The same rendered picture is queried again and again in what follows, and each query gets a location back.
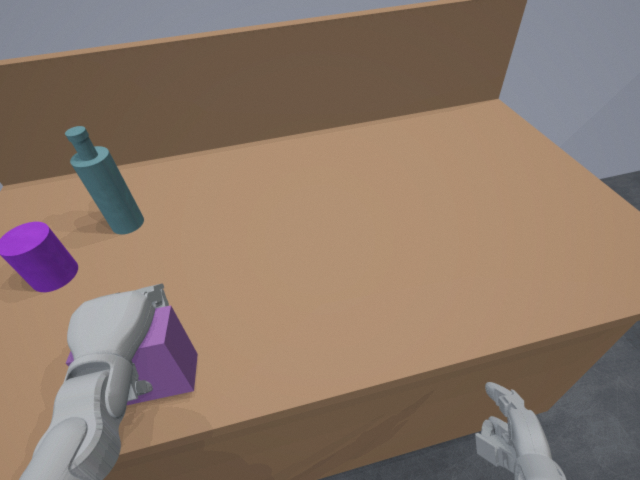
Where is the sponge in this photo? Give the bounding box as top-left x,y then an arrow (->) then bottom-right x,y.
66,305 -> 198,405

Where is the left robot forearm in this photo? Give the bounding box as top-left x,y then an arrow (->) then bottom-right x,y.
19,353 -> 133,480

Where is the right robot forearm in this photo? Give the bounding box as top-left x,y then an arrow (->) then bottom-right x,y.
514,454 -> 566,480

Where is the left robot hand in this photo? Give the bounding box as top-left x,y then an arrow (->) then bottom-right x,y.
67,283 -> 169,401

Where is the right robot hand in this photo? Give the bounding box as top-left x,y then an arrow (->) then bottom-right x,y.
475,382 -> 552,473

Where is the table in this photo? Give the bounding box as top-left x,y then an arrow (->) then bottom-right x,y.
0,0 -> 640,480

